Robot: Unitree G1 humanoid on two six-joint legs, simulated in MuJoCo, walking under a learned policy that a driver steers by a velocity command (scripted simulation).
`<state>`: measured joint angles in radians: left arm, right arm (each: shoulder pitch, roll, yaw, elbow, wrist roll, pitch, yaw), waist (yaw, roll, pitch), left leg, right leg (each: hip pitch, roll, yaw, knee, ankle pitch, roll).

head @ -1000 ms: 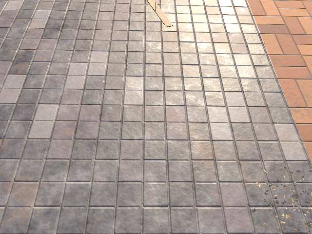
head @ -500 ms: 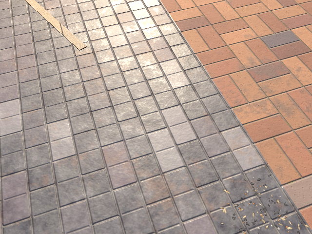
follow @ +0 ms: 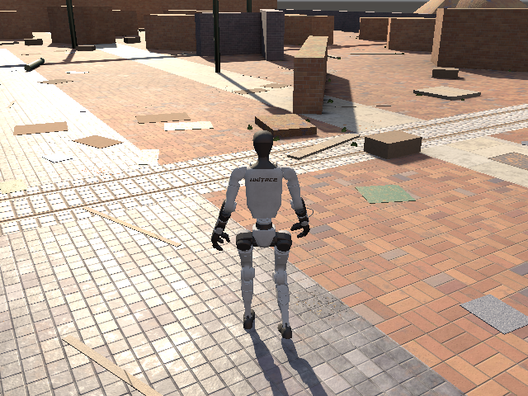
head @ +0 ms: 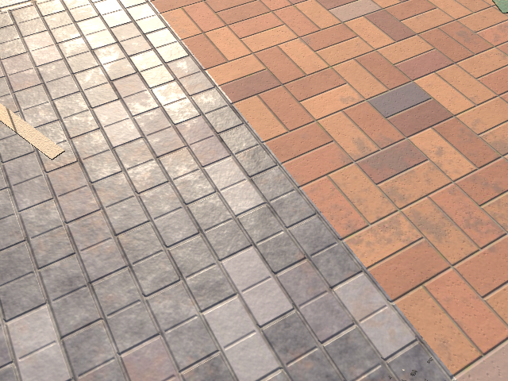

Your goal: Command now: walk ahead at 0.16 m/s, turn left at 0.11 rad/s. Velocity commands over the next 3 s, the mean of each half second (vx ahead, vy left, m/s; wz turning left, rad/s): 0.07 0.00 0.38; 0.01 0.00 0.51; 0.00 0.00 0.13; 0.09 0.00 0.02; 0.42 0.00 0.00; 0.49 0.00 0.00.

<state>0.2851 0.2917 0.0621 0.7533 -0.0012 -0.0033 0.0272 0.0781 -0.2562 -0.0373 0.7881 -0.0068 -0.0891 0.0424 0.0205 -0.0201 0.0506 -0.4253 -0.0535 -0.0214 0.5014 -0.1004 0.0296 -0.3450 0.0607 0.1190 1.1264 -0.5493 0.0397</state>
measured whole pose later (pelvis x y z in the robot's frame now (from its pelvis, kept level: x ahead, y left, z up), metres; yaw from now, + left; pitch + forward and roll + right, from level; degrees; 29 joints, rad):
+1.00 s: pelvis +0.06 +0.02 +0.02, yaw +32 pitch +2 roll -1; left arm 0.15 0.32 0.08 0.73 0.00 0.01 0.04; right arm 0.15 -0.30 -0.06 0.68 0.00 0.03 -0.02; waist 0.00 -0.02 0.04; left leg -0.27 -0.07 -0.10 0.45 -0.20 0.06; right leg -0.48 -0.02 0.05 0.89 -0.35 0.09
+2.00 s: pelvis +0.11 +0.03 +0.02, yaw +34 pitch +0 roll +0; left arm 0.31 0.28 0.04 0.92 -0.02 -0.04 0.02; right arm 0.23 -0.26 -0.05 0.95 0.02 -0.05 0.00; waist 0.02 -0.03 0.01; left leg -0.30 0.01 0.01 0.67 -0.41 0.03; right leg -0.11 0.00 0.02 0.40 -0.29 -0.02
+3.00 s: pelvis +0.53 +0.32 +0.01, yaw +34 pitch +2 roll -3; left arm 0.36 0.28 0.05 0.96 -0.02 -0.07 0.00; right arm 0.04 -0.26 -0.03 0.81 0.01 -0.09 0.02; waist 0.08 0.04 0.02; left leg -0.59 0.09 -0.02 0.53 0.06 0.01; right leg 0.06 0.07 -0.04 0.20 -0.28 -0.04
